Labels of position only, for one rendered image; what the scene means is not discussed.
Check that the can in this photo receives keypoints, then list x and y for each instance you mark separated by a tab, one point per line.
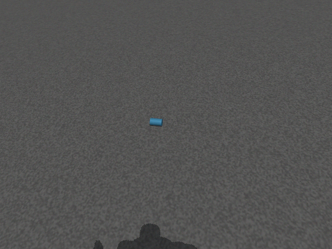
156	121

